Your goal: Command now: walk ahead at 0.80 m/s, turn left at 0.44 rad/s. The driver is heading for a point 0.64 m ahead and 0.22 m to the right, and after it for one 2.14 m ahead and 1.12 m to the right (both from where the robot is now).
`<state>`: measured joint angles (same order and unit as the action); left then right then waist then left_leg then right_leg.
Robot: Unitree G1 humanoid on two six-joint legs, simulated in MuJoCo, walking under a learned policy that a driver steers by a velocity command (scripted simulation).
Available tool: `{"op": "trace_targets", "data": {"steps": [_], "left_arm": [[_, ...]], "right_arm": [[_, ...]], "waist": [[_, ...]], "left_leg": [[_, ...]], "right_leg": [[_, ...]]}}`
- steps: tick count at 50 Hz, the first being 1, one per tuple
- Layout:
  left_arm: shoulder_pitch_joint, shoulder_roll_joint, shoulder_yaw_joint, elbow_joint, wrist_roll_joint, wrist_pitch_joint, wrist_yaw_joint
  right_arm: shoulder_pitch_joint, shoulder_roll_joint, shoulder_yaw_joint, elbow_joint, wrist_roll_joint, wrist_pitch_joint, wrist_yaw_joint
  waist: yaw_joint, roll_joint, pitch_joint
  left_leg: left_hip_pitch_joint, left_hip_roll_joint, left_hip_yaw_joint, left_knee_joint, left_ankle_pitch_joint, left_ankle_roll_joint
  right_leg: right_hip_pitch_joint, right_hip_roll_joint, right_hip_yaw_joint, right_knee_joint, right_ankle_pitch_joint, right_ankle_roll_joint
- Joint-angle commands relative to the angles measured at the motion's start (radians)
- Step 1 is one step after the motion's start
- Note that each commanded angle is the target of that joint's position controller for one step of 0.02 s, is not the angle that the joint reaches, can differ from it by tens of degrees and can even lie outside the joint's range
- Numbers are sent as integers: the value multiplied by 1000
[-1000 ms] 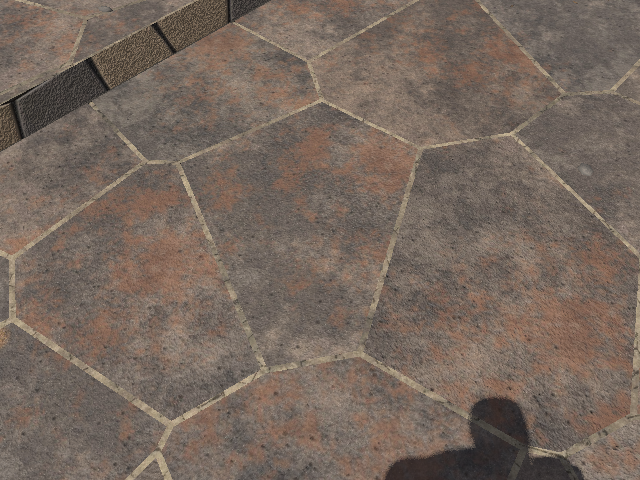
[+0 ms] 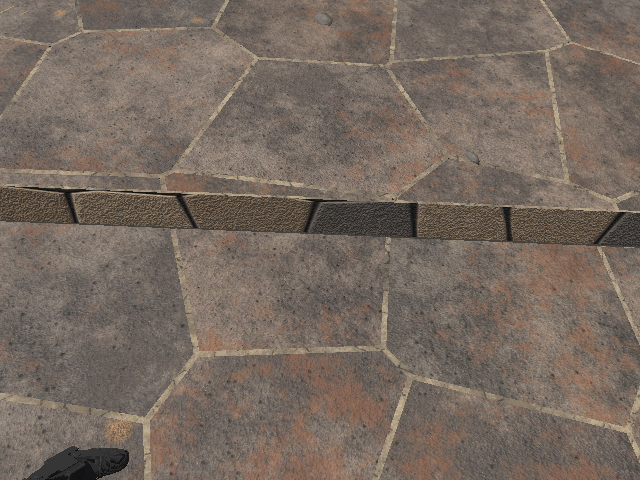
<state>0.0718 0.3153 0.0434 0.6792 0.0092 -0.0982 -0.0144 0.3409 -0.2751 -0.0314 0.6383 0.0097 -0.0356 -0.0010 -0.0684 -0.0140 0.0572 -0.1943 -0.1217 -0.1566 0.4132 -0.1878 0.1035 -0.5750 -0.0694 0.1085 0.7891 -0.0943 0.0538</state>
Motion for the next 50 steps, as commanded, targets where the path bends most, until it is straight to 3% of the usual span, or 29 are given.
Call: {"op": "trace_targets", "data": {"steps": [1, 5, 8, 10, 11, 12, 13, 14, 15, 16, 17, 18, 21, 24, 27, 31, 33, 34, 35, 36, 37, 38, 39, 40, 42, 43, 45, 47, 50], "left_arm": [[-81, 46, 4, -78, -12, -11, 1], [-128, 71, 1, -104, -40, -17, -7], [-116, 86, -2, -121, -47, -18, -20], [-48, 102, 2, -113, -49, -15, -26], [65, 131, 21, -82, -47, -13, -22], [295, 181, 48, -18, -43, -12, -19], [449, 296, 81, 8, -31, -9, -23], [490, 238, 65, 18, -37, -12, -38], [436, 176, 47, 3, -26, -11, -36], [410, 159, 43, -14, -11, -7, -33], [393, 148, 41, -18, -9, -2, -33], [368, 126, 32, -22, -8, -1, -29], [355, 92, 20, -14, -30, 7, -12], [377, 107, 25, 10, -33, 10, 14], [440, 96, 27, 56, -40, 14, 27], [480, 90, 36, 112, -52, 30, 37], [446, 125, 54, 103, -44, 46, 39], [363, 142, 59, 70, -36, 54, 38], [322, 81, 44, 22, -4, 55, 36], [540, -83, -7, 14, -19, 56, 31], [579, 87, 13, 51, -16, 66, 26], [442, 127, 26, 0, -51, 70, 27], [325, 139, 25, -14, -37, 76, 37], [253, 120, 27, -34, -25, 78, 39], [254, 35, 8, -66, -22, 85, 30], [257, 0, -3, -69, -21, 86, 27], [262, -7, -11, -64, -10, 74, 19], [249, 24, -5, -56, -11, 70, 2], [181, 70, 8, -86, -2, 80, -3]], "right_arm": [[-26, -185, -56, -50, 8, -24, -9], [8, -189, -55, -16, 18, -38, 9], [40, -192, -54, 24, 11, -37, 17], [22, -194, -54, 36, 0, -29, 19], [-8, -190, -50, 32, -10, -25, 17], [-29, -167, -41, 14, -25, -21, 5], [-3, -124, -22, -52, -15, -44, -2], [-24, -96, -10, -58, -8, -73, -3], [-115, -148, -18, -80, 24, -96, 8], [-169, -142, -11, -81, 21, -112, 14], [-205, -126, -7, -86, -4, -125, 14], [-205, -125, -13, -83, -23, -128, 13], [-214, -119, -20, -78, -28, -112, 15], [-347, -99, -14, -120, -27, -113, 16], [-487, -58, -3, -161, -24, -128, 31], [-545, -100, -27, -188, -7, -137, 30], [-454, -164, -59, -187, -8, -141, 12], [-256, -181, -69, -154, -11, -138, 0], [-11, -217, -73, -101, -21, -117, -15], [60, -244, -63, -52, -66, -113, 0], [84, -177, -63, -65, -44, -90, 6], [-12, -139, -54, -69, -34, -75, 1], [-84, -86, -39, -67, -27, -62, -3], [-123, -78, -31, -43, -20, -57, -6], [-176, -98, -32, -6, -24, -61, -4], [-212, -100, -32, 8, -19, -64, -2], [-255, -153, -48, 30, -10, -63, 2], [-263, -172, -55, 51, 2, -61, 3], [-265, -184, -53, 81, 17, -64, 6]], "waist": [[-13, 102, -8], [-51, 114, 34], [-51, 126, 57], [-4, 130, 36], [63, 105, -39], [165, 38, -183], [190, -245, -296], [189, -328, -298], [187, -202, -173], [180, -75, -116], [165, 15, -63], [129, 0, -47], [89, -46, 10], [113, -46, 69], [162, -64, 67], [159, -89, 40], [93, -136, -57], [-26, -162, -186], [-102, -106, -402], [13, 359, -608], [-20, 267, -693], [-16, 269, -560], [-19, 110, -389], [1, 57, -249], [80, 80, -120], [103, 87, -93], [117, 102, -137], [119, 119, -178], [134, 83, -154]], "left_leg": [[-129, 217, -205, -200, -202, 132], [-15, 291, -211, -187, -250, 137], [123, 366, -185, -197, -175, 131], [168, 370, -114, -151, 40, 107], [155, 326, -35, -11, 312, 78], [44, 260, 62, 285, 501, 40], [-323, 143, 150, 701, 296, -62], [-567, 58, 53, 867, -231, -82], [-707, 103, 19, 912, -197, -60], [-706, 142, 28, 883, -149, -46], [-692, 161, 33, 801, -112, -47], [-631, 182, 27, 716, -72, -56], [-573, 175, 49, 565, -28, -106], [-525, 132, 84, 352, 137, -148], [-367, 77, 114, 180, 310, -152], [-206, 33, 95, 0, 343, -121], [-27, 4, 127, -18, 293, -93], [215, 78, 82, -14, 385, -60], [516, 261, -28, 134, 501, -3], [899, 660, -518, 174, 895, 239], [865, 617, -530, 196, 860, 247], [753, 566, -430, 125, 651, 227], [537, 465, -277, 62, 657, 175], [365, 418, -199, 21, 691, 152], [109, 390, -128, -84, 690, 143], [11, 379, -74, -118, 705, 140], [-84, 356, 22, -146, 750, 134], [-97, 336, 73, -147, 644, 110], [-127, 336, 90, -95, 435, 50]], "right_leg": [[114, 21, -49, -120, 138, 29], [42, -6, -64, -198, 89, -4], [-20, -23, -78, -212, -23, -68], [51, 5, -123, -243, -77, -120], [206, 51, -159, -263, -69, -151], [498, 61, -125, -220, -88, -180], [815, -116, 350, -353, -460, -317], [945, -197, 715, -550, -708, -348], [898, -229, 701, -574, -673, -327], [827, -197, 588, -546, -541, -322], [745, -159, 513, -554, -422, -327], [671, -122, 449, -567, -336, -325], [556, -60, 368, -607, -195, -325], [418, -14, 298, -631, -34, -313], [320, 17, 277, -631, 42, -271], [432, 25, 312, -534, 288, -191], [481, 47, 322, -336, 666, -123], [415, 72, 322, -110, 701, -84], [313, 112, 272, 184, 407, -51], [-54, 273, 171, 619, -640, -1], [-65, 159, 162, 757, -632, 24], [-167, 105, 118, 738, -524, 26], [-157, 60, 42, 646, -454, 29], [-152, 51, 10, 594, -442, 30], [-49, 17, 4, 432, -447, 18], [13, 10, -12, 304, -439, 14], [181, 17, -42, 83, -235, -4], [300, 38, -43, -56, -17, -25], [404, 51, -34, -193, 130, -67]]}}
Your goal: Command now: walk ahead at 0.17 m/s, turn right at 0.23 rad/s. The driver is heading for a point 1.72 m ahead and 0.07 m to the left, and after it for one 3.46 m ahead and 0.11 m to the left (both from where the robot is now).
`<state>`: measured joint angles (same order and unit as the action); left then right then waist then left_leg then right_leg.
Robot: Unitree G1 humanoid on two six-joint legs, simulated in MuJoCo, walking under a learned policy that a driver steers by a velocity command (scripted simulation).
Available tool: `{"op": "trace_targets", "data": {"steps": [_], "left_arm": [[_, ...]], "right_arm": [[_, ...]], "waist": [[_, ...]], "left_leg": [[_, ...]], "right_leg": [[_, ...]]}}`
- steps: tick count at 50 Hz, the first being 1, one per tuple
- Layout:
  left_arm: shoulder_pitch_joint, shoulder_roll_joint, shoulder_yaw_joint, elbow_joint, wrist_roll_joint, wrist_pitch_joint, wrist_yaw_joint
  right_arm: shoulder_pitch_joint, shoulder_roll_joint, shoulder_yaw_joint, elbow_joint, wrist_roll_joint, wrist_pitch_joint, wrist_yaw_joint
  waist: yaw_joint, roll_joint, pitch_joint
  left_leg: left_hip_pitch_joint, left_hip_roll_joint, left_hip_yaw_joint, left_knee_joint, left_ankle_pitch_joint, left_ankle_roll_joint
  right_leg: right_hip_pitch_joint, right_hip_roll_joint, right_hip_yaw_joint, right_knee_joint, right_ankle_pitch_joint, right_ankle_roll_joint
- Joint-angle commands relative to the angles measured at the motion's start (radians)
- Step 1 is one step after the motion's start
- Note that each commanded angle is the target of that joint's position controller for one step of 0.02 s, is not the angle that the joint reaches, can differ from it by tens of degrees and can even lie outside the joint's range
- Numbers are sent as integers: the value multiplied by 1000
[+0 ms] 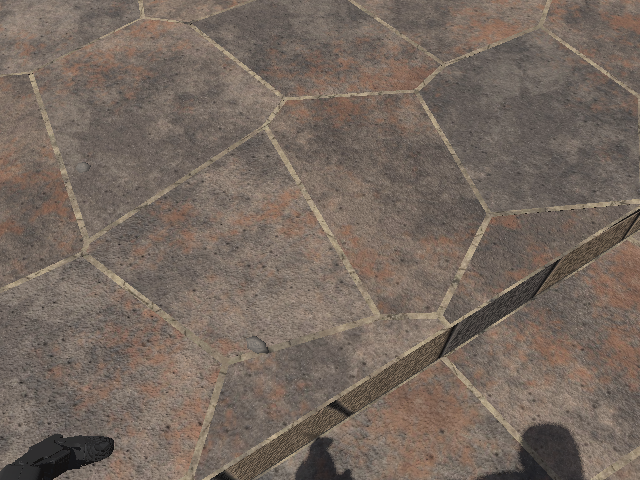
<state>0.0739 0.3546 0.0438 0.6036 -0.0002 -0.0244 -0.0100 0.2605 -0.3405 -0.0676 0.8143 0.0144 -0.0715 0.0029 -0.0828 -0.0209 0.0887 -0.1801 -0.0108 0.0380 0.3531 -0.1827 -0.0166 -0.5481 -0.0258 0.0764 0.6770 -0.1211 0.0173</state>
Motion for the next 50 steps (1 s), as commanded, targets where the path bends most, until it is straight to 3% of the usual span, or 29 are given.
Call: {"op": "trace_targets", "data": {"steps": [1, 2, 3, 4, 5, 6, 8, 10, 14, 16, 17, 18, 19, 20, 24, 32, 44, 45, 46, 47, 48, 49, 50], "left_arm": [[158, 49, 15, -17, 15, 9, -4], [148, 69, 23, -24, 22, 11, 3], [138, 109, 30, -38, 26, 10, 12], [92, 159, 27, -86, 42, 15, 20], [106, 64, 0, -78, 48, 18, 18], [104, 57, 0, -62, 34, 20, 10], [55, 77, 6, -47, 21, 20, 4], [-10, 92, 12, -44, 27, 21, 9], [-32, 39, 3, -15, 22, 24, 18], [-13, -1, -10, 14, 12, 23, 14], [26, -20, -15, 33, 17, 18, 11], [65, -18, -11, 33, 25, 17, 6], [34, -15, -12, 43, 34, 19, 9], [16, -4, -6, 47, 29, 19, 13], [44, 4, 3, 86, 21, 23, 30], [85, 14, 13, 173, 13, 31, 42], [92, 26, 17, 295, 6, 42, 60], [112, 4, 11, 316, 7, 45, 61], [108, 10, 16, 324, -4, 47, 62], [81, 12, 19, 314, -8, 41, 59], [22, 18, 20, 287, -13, 24, 52], [-43, 11, 16, 252, -23, -1, 42], [-59, 20, 22, 241, -33, -24, 33]], "right_arm": [[-163, -114, -13, -80, 12, -27, 5], [-139, -94, -4, -64, 7, -26, 8], [-91, -59, 10, -50, -11, -24, 12], [35, -19, 33, -43, -40, -21, 17], [47, -31, 38, -32, -23, 4, 7], [18, -81, 27, -38, -9, 25, 0], [0, -107, 12, -19, -13, 57, -16], [16, -88, 15, -4, -16, 71, -23], [6, -26, 32, 21, -19, 66, -21], [0, -13, 41, 24, -37, 62, -15], [-20, -52, 38, 13, -50, 63, -17], [-69, -130, 19, 16, -38, 67, -20], [-104, -82, 28, 14, -34, 65, -19], [-116, -47, 40, 13, -40, 60, -18], [-80, -43, 47, 51, -29, 31, -18], [-92, -45, 54, 109, -27, 34, -16], [-92, -40, 62, 190, -24, 36, -11], [-67, -26, 66, 207, -26, 38, -14], [-55, -57, 55, 209, -15, 44, -19], [-31, -101, 39, 210, -7, 47, -23], [3, -148, 21, 210, 0, 44, -28], [23, -178, 6, 211, 6, 32, -34], [34, -159, 4, 208, -1, 13, -36]], "waist": [[144, 75, -174], [143, 60, -158], [129, -24, -154], [64, -221, -230], [97, -241, -302], [104, -201, -280], [90, -116, -223], [58, -102, -199], [55, -95, -218], [39, -68, -216], [63, -21, -195], [124, 104, -136], [104, 120, -106], [95, 113, -85], [78, 75, -110], [77, 20, -118], [79, 29, -102], [80, 42, -140], [69, 77, -115], [52, 141, -59], [26, 207, 13], [6, 239, 87], [8, 210, 122]], "left_leg": [[-154, 205, -98, 5, 347, 146], [-175, 177, -89, 63, 252, 117], [-202, 114, -46, 165, 102, 63], [-266, 28, 5, 359, -307, -15], [-275, 44, -59, 475, -467, -50], [-294, 59, -78, 529, -457, -60], [-299, 81, -94, 564, -393, -76], [-198, 82, -84, 524, -318, -85], [-54, 58, -53, 295, -128, -65], [54, 58, -59, 87, 71, -34], [87, 116, -122, 48, 141, -6], [-16, 137, -136, 58, 11, 41], [-113, 122, -135, 27, -148, 59], [-136, 108, -126, 15, -179, 47], [-69, 86, -95, 53, -7, 20], [-34, 73, -87, 50, 95, 28], [-19, 59, -79, 10, 127, 34], [-7, 48, -73, -17, -33, 39], [-14, 53, -104, -49, -277, 67], [-16, 118, -212, -116, -533, 114], [-8, 244, -374, -216, -711, 183], [-18, 365, -521, -293, -725, 249], [39, 414, -574, -314, -646, 280]], "right_leg": [[414, 20, -9, -108, 163, -47], [449, 15, -3, -133, 158, -68], [495, -51, 48, -186, 393, -94], [579, -281, 280, -216, 693, -208], [568, -320, 357, -260, 553, -293], [534, -280, 364, -291, 364, -284], [448, -239, 316, -320, 209, -236], [323, -208, 249, -333, 206, -223], [287, -154, 161, -304, 197, -216], [264, -111, 137, -288, 44, -162], [232, -74, 115, -270, -73, -112], [240, 1, 39, -265, -172, -69], [306, 24, 10, -245, -151, -39], [324, 23, 13, -235, -110, -36], [343, 6, 24, -227, 50, -50], [400, 1, 19, -232, 153, -31], [435, -4, 7, -259, 148, -18], [451, 18, -20, -260, 16, -15], [398, 66, -73, -197, -196, -15], [273, 95, -108, -114, -337, -13], [131, 82, -127, 3, -349, -16], [22, 12, -82, 113, -317, -31], [-98, -37, -37, 211, -343, -44]]}}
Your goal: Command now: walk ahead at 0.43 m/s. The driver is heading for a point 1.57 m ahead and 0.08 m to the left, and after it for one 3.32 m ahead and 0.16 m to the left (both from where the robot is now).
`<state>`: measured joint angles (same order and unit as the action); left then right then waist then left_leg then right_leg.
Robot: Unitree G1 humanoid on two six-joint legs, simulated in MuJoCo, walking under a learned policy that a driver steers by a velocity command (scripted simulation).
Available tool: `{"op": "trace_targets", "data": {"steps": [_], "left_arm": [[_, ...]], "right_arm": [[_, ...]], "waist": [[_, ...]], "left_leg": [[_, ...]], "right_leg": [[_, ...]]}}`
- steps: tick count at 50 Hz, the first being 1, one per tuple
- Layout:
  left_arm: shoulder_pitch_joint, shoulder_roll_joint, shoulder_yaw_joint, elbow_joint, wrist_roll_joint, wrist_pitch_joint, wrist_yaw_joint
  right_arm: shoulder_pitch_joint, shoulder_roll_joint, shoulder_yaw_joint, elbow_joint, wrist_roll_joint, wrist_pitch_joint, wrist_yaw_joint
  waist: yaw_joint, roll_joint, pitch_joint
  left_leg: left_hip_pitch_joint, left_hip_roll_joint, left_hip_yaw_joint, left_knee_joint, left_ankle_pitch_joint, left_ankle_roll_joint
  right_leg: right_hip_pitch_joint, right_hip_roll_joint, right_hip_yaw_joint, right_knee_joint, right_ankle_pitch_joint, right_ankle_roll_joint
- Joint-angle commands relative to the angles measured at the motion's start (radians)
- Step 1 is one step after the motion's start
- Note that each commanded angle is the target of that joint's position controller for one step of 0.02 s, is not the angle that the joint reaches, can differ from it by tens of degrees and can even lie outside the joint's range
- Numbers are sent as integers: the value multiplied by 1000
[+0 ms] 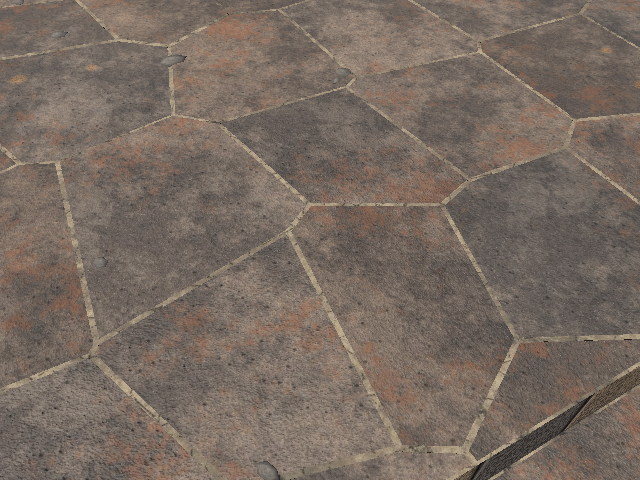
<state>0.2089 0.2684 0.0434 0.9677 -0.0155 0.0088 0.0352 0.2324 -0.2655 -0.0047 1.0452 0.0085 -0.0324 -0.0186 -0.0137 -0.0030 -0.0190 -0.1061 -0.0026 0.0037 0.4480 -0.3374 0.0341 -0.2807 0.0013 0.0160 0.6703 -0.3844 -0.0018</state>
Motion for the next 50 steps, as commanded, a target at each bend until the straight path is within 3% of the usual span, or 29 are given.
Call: {"op": "trace_targets", "data": {"steps": [1, 3, 7, 10, 11, 12, 13, 14, 15, 17, 21, 24, 27, 29, 30, 31, 32, 33, 34, 35, 36, 37, 39, 41, 43, 44, 45, 47, 50], "left_arm": [[-174, 106, 26, -119, -19, -77, -21], [-159, 93, 25, -114, -19, -108, -37], [-104, 46, 13, -83, -11, -113, -51], [187, 124, 57, 4, -23, -102, -34], [365, 212, 83, 42, -15, -104, -26], [432, 277, 81, 50, 3, -115, -39], [319, 164, 47, 26, 17, -131, -52], [233, 112, 27, -1, 14, -137, -58], [180, 92, 14, -13, 14, -136, -62], [128, 65, -4, -17, 32, -123, -65], [249, -11, -50, 37, 28, -104, -61], [339, -36, -80, 81, 26, -88, -41], [294, -9, -85, 49, 12, -77, -3], [282, 17, -75, 51, -25, -99, 4], [287, 76, -64, 55, -39, -106, 4], [358, 126, -54, 64, -30, -103, 3], [388, 182, -44, 81, 21, -88, 1], [359, 216, -26, 88, 57, -64, -2], [274, 206, -17, 45, 61, -62, 10], [293, 8, -48, -33, 43, -98, -9], [282, -49, -54, -55, 23, -154, -55], [175, -13, -27, -96, -18, -174, -83], [-85, -78, -54, -242, -32, -162, -91], [8, -115, -66, -253, -34, -113, -97], [38, -146, -89, -262, -35, -81, -91], [56, -124, -95, -265, -30, -69, -84], [19, -77, -89, -275, -17, -67, -79], [-79, 1, -71, -309, 18, -80, -70], [-287, -3, -70, -361, -12, -114, -75]], "right_arm": [[59, -201, -57, -30, 7, -43, -14], [49, -174, -59, -51, 22, -57, -9], [9, -207, -74, -95, 21, -46, 2], [-16, -152, -54, -118, 13, -52, 9], [-64, -82, -31, -156, -11, -57, 10], [-17, 35, 0, -213, -3, -81, 7], [-32, -34, -11, -218, 47, -98, 16], [-92, -66, -13, -251, 59, -109, 28], [-88, -65, -10, -252, 40, -111, 31], [-54, -46, -11, -252, 8, -94, 41], [-62, 86, 35, -286, 45, -33, 45], [-202, 162, 89, -423, 45, -44, 52], [-352, 102, 114, -548, 8, -69, 72], [-364, 75, 99, -567, -5, -81, 67], [-347, 71, 98, -581, 0, -87, 60], [-337, 44, 81, -584, 5, -94, 59], [-271, -18, 46, -580, 41, -89, 59], [-112, -73, 6, -541, 53, -70, 57], [99, -152, -29, -464, 38, -57, 60], [289, -270, -57, -340, -7, -59, 64], [368, -218, -53, -275, -16, -56, 46], [317, -88, -31, -245, -13, -72, 46], [215, 83, 2, -167, -34, -82, 82], [133, 161, 17, -115, -59, -82, 87], [131, 133, 15, -78, -22, -78, 85], [90, 72, 6, -99, -20, -83, 87], [54, 68, 11, -126, -17, -92, 78], [82, 28, 16, -128, -9, -113, 54], [269, -43, -4, -89, 15, -130, 15]], "waist": [[-44, 152, 225], [-29, 101, 163], [18, 134, 92], [173, 64, -18], [253, -147, -65], [185, -405, -130], [150, -222, -68], [127, -163, 24], [96, -99, 39], [29, -95, 73], [5, -78, 175], [-10, -22, 251], [-19, 50, 210], [-30, 15, 89], [-57, -51, 16], [-69, -117, -74], [-141, -275, -124], [-239, -364, -178], [-322, -331, -220], [-224, 217, -329], [-195, 395, -432], [-156, 234, -236], [-75, -19, 49], [56, 2, 74], [106, 25, 118], [139, 8, 133], [137, -28, 151], [106, -14, 114], [-11, -5, 89]], "left_leg": [[54, 409, -524, -393, -410, 225], [141, 352, -389, -367, -243, 169], [-90, 216, -157, -311, -73, 136], [-261, 147, -54, 16, 280, 99], [-438, 80, 18, 418, 240, 32], [-705, -73, -29, 765, -214, 8], [-834, -1, -141, 943, -146, 47], [-933, 61, -119, 982, -50, 81], [-904, 113, -95, 964, 40, 81], [-811, 163, -85, 930, 133, 53], [-1185, 123, -38, 1587, -32, 5], [-1543, 95, -140, 1855, -108, 23], [-1179, 142, 75, 1289, 81, -12], [-753, 137, 168, 1088, 229, 20], [-512, 90, 211, 929, 194, 44], [-412, 4, 263, 855, 93, 52], [-357, -57, 263, 757, -35, 74], [-292, -92, 203, 605, -112, 103], [-104, -32, -18, 513, -93, 154], [212, 157, -578, 189, -326, 259], [336, 293, -1044, -165, -487, 270], [228, 314, -1009, -208, -575, 242], [-144, 284, -626, -101, -358, 189], [-357, 202, -333, -86, -187, 164], [-321, 196, -220, -170, -103, 137], [-368, 195, -167, -208, -94, 137], [-438, 153, -68, -262, -15, 134], [-440, 92, 53, -333, 136, 142], [-188, 126, 31, -446, 233, 155]], "right_leg": [[-463, -102, 48, 265, -62, -35], [-462, -132, 38, 161, 1, -41], [-45, -39, -110, -73, 125, 3], [349, 23, -141, -147, 171, -25], [510, -136, 96, -244, 31, -81], [608, -356, 655, -427, -226, -231], [527, -395, 753, -475, -444, -265], [462, -382, 630, -467, -402, -244], [397, -343, 514, -471, -277, -226], [235, -268, 352, -503, -120, -193], [139, -281, 274, -488, -85, -256], [159, -319, 221, -453, -38, -213], [-148, -219, 41, -667, -34, -180], [-155, -208, -30, -766, 344, -189], [-109, -198, -73, -708, 782, -185], [78, -206, -91, -566, 1357, -191], [253, -249, -64, -400, 1793, -184], [389, -283, -40, -191, 1986, -167], [295, -272, 8, 91, 1877, -151], [-83, -52, 98, 516, 869, -133], [-277, 102, 260, 810, 222, -151], [-442, 84, 272, 991, 207, -177], [-547, -16, 171, 1004, 206, -215], [-465, -58, 177, 1072, 197, -220], [-657, -59, 179, 1151, 127, -215], [-674, -70, 176, 1026, 162, -193], [-616, -74, 147, 851, 256, -160], [-509, -78, 8, 615, 413, -81], [-435, -104, -86, 244, 590, -47]]}}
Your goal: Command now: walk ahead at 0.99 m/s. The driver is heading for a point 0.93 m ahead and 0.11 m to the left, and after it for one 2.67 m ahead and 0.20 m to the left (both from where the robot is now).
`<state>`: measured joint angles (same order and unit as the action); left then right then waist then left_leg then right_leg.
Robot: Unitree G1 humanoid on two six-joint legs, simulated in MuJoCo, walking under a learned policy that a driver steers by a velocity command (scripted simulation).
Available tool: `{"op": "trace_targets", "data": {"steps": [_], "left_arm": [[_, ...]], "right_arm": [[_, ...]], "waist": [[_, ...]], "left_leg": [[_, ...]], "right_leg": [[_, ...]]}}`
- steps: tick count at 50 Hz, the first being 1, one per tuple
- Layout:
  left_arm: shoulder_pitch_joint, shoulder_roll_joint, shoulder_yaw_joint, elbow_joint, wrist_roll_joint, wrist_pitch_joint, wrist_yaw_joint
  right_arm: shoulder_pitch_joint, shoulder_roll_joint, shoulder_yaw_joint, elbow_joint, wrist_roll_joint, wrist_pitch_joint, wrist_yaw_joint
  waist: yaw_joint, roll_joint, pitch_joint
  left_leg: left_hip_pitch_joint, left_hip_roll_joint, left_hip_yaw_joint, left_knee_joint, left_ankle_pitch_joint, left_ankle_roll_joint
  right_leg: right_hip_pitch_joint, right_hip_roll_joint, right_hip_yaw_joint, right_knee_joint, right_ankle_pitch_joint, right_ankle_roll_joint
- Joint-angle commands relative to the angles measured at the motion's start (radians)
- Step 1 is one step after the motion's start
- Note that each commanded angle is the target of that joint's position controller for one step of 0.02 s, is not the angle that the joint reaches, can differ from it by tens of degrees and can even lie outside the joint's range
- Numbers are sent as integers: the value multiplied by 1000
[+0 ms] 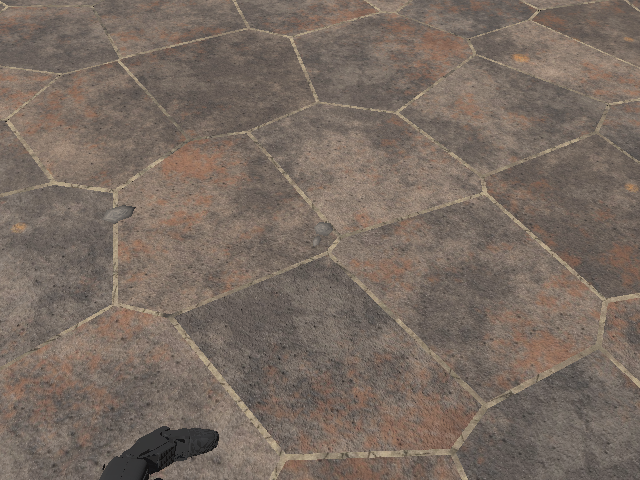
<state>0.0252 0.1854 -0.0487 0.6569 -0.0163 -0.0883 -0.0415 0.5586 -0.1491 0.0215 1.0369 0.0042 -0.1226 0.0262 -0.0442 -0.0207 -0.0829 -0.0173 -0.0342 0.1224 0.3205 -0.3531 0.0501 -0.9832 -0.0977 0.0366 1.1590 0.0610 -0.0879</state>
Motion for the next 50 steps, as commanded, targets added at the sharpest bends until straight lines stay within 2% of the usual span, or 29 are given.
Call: {"op": "trace_targets", "data": {"steps": [1, 3, 6, 8, 9, 10, 11, 12, 13, 14, 15, 16, 19, 22, 26, 29, 31, 33, 34, 35, 36, 37, 38, 39, 40, 43, 45, 47, 50], "left_arm": [[-155, 78, 25, -62, -32, -23, -3], [-224, 74, 30, -82, -40, -33, -24], [-219, 119, 61, -105, -33, -39, -42], [-17, 195, 99, -61, -35, -20, -32], [229, 239, 124, 13, -36, -7, -18], [456, 301, 140, 73, -16, 10, 6], [476, 335, 154, 92, 6, -12, -3], [504, 226, 138, 120, 16, -14, 7], [445, 172, 124, 129, 25, -22, 10], [392, 149, 116, 133, 31, -32, 1], [341, 120, 108, 138, 44, -39, -6], [301, 88, 97, 138, 58, -43, -7], [274, 92, 94, 157, 17, -39, -8], [317, 129, 96, 169, 19, -45, 13], [455, 172, 100, 200, -6, -52, 42], [511, 198, 105, 229, -5, -28, 50], [504, 235, 115, 235, 19, -8, 53], [455, 263, 127, 232, 65, 21, 59], [383, 256, 123, 198, 71, 28, 68], [517, 82, 87, 153, 68, 4, 49], [559, 71, 64, 172, 23, -45, 24], [418, 172, 93, 125, -22, -73, 28], [292, 183, 86, 74, -19, -92, 35], [214, 169, 87, 49, 5, -101, 46], [208, 170, 96, 37, 20, -95, 51], [208, 157, 100, -3, 42, -56, 53], [109, 129, 90, -51, 45, -46, 56], [39, 114, 87, -68, 42, -41, 53], [-40, 147, 105, -112, 20, -29, 49]], "right_arm": [[-15, -170, -31, -74, 19, -31, -38], [21, -192, -35, -78, 8, -8, -44], [16, -253, -54, -82, -6, 21, -47], [7, -281, -72, -78, -43, 53, -50], [-59, -281, -75, -100, -53, 67, -50], [-80, -219, -58, -152, -61, 60, -52], [87, 4, -3, -167, -22, 20, -18], [-48, -146, -35, -173, 32, -19, -17], [-212, -199, -51, -232, 68, -34, -19], [-303, -177, -40, -269, 58, -47, -22], [-329, -159, -43, -278, 46, -46, -22], [-284, -142, -42, -278, 42, -31, -16], [-271, -106, -35, -278, 27, 14, -11], [-442, -132, -28, -348, -2, 19, -18], [-649, -121, -22, -405, 10, -11, 7], [-735, -141, -34, -449, 25, -17, 29], [-673, -199, -62, -451, 33, -13, 34], [-390, -282, -105, -388, 54, 11, 21], [-147, -324, -124, -324, 48, 32, 9], [-51, -407, -145, -298, 13, 31, 11], [-25, -352, -141, -274, 13, 23, 19], [-85, -268, -127, -274, -8, 22, 8], [-173, -251, -119, -294, -12, 17, 9], [-254, -247, -118, -312, -15, 9, 16], [-300, -229, -111, -326, -22, 5, 19], [-314, -215, -107, -331, 11, 13, 3], [-308, -268, -123, -334, 11, 28, -25], [-255, -298, -139, -321, 21, 62, -48], [-190, -275, -139, -300, 29, 93, -67]], "waist": [[0, 10, 169], [-28, 49, 195], [16, 169, 154], [134, 266, 43], [255, 270, -66], [303, 168, -240], [142, -263, -413], [218, -226, -392], [213, -154, -195], [175, 21, -110], [118, 76, -17], [55, 37, 8], [-15, -1, 129], [18, 1, 227], [99, 35, 233], [107, -6, 245], [48, -73, 158], [-113, -180, -18], [-231, -153, -126], [-95, 194, -287], [-88, 318, -425], [-98, 262, -244], [-65, 124, -115], [-12, -2, -24], [42, -37, 9], [102, -9, 62], [92, 17, 89], [53, 59, 32], [21, 105, 10]], "left_leg": [[-154, 176, -86, -324, 283, 130], [51, 212, -71, -304, 393, 111], [272, 275, -63, -174, 943, 91], [360, 299, -58, 97, 1352, 75], [235, 277, -34, 367, 1378, 54], [-143, 232, -79, 701, 1004, 61], [-608, 7, -215, 1065, -22, 10], [-676, 24, -308, 1156, -59, 52], [-746, 69, -288, 1182, -17, 72], [-718, 102, -283, 1135, 23, 82], [-698, 130, -269, 1084, 67, 76], [-656, 166, -276, 1059, 97, 70], [-698, 223, -237, 984, 97, 36], [-764, 227, -174, 765, 282, -18], [-577, 145, -91, 361, 617, -19], [-609, 88, -81, 184, 589, 3], [-567, 8, -28, 187, 461, 39], [-297, -50, 0, 262, 340, 97], [36, 11, -96, 302, 313, 123], [463, 227, -619, 268, -51, 290], [606, 335, -1069, 11, -337, 377], [515, 294, -989, -39, -174, 310], [322, 260, -821, -26, 137, 276], [123, 213, -694, -12, 430, 263], [-11, 182, -581, -9, 657, 259], [-219, 139, -468, -36, 888, 251], [-372, 65, -390, -21, 965, 222], [-444, -7, -355, 18, 840, 138], [-402, -12, -461, 78, 540, 71]], "right_leg": [[237, 6, -110, -364, 147, 38], [214, 36, -123, -572, 125, 25], [306, 117, -156, -680, 41, -9], [489, 171, -171, -657, -91, -50], [780, 152, -143, -659, -75, -78], [1234, -37, 110, -505, -251, -96], [1600, -273, 715, -705, -793, -292], [1557, -236, 828, -881, -832, -233], [1407, -210, 632, -884, -653, -189], [1222, -177, 517, -907, -493, -170], [1058, -139, 411, -925, -393, -171], [957, -110, 351, -940, -370, -173], [761, -87, 235, -1018, -353, -172], [653, -39, 101, -1075, -185, -155], [693, -13, 3, -1142, -96, -113], [958, -73, -15, -1104, 97, -90], [1151, -107, -40, -967, 530, -59], [1202, -126, -96, -606, 955, -23], [981, -102, -117, -268, 871, 13], [509, 74, -61, 177, 98, 73], [314, 168, 90, 341, -492, 65], [219, 121, 127, 360, -450, 35], [242, 87, 124, 306, -427, 26], [290, 74, 104, 233, -432, 31], [352, 52, 97, 180, -433, 45], [413, 28, 63, -45, -424, 107], [497, 95, -3, -283, -299, 135], [657, 180, -32, -496, -41, 142], [732, 221, 22, -654, 117, 151]]}}
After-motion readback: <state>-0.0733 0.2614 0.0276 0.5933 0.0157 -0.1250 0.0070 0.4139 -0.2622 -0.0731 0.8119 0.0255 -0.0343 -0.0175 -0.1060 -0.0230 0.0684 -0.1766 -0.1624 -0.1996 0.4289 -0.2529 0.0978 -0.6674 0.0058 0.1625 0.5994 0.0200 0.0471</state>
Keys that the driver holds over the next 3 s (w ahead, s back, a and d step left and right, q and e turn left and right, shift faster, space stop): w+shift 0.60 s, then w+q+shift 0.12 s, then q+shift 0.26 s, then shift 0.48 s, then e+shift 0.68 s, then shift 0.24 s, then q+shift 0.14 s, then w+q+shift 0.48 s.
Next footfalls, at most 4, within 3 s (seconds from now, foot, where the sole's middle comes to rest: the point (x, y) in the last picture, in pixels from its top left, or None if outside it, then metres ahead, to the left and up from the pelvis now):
0.18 right None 0.42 -0.12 -0.77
0.68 left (274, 342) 0.92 0.10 -0.77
1.08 right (303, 246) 1.25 0.02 -0.77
1.46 left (238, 293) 1.08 0.19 -0.77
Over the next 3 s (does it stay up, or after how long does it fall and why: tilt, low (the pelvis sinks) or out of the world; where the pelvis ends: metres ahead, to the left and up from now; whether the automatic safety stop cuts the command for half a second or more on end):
stays up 1.28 0.08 -0.03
